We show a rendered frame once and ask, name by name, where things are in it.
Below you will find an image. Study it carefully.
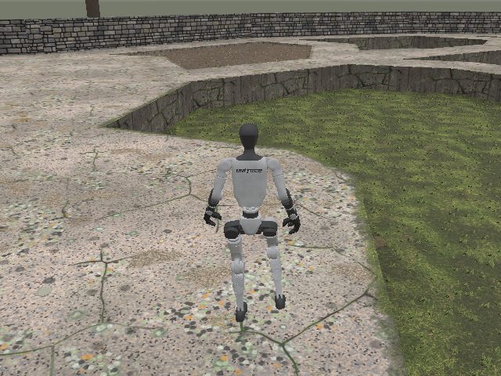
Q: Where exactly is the robot left forearm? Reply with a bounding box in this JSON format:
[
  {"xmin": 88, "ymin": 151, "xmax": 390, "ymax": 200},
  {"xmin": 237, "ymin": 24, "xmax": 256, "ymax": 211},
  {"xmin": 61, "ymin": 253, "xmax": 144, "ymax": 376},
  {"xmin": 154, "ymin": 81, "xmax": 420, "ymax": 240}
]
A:
[{"xmin": 205, "ymin": 188, "xmax": 219, "ymax": 215}]

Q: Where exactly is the robot left shin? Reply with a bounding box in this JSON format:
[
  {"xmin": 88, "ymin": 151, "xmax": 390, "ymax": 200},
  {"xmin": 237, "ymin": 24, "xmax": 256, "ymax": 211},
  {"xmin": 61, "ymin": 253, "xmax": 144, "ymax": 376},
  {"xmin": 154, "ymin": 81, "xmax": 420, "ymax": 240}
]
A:
[{"xmin": 231, "ymin": 261, "xmax": 244, "ymax": 311}]

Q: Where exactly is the right robot hand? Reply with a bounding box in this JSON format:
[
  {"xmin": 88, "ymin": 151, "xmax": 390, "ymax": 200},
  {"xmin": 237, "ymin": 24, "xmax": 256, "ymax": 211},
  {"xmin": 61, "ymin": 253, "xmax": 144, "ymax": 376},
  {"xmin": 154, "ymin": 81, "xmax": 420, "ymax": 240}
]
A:
[{"xmin": 283, "ymin": 216, "xmax": 301, "ymax": 234}]

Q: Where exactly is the left robot hand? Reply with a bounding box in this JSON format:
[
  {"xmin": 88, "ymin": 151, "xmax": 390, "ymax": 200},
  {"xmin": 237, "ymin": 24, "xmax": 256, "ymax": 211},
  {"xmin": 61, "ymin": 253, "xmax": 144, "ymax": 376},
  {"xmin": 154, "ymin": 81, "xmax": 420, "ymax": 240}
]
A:
[{"xmin": 204, "ymin": 211, "xmax": 222, "ymax": 226}]

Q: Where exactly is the robot right forearm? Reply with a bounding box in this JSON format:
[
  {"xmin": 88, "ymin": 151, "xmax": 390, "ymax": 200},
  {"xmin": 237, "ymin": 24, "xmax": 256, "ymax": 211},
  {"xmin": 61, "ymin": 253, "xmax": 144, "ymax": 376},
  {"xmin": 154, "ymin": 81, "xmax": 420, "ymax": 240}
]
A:
[{"xmin": 281, "ymin": 188, "xmax": 298, "ymax": 220}]

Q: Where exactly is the left robot upper arm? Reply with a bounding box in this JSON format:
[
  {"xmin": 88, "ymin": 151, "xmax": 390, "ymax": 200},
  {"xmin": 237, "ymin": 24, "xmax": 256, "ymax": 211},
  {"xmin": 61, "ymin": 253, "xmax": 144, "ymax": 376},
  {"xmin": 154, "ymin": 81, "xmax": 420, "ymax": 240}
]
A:
[{"xmin": 211, "ymin": 157, "xmax": 233, "ymax": 201}]

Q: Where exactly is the robot torso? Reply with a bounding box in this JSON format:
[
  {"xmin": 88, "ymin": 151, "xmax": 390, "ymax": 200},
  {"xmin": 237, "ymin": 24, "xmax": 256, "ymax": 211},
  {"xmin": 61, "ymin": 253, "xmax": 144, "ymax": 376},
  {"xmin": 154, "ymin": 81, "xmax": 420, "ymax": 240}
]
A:
[{"xmin": 231, "ymin": 154, "xmax": 268, "ymax": 235}]

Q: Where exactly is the right robot upper arm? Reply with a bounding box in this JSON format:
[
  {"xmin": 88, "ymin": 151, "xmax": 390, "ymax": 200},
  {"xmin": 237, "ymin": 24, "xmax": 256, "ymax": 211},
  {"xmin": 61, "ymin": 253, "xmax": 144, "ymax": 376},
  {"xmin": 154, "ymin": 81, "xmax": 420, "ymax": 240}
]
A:
[{"xmin": 265, "ymin": 157, "xmax": 289, "ymax": 201}]

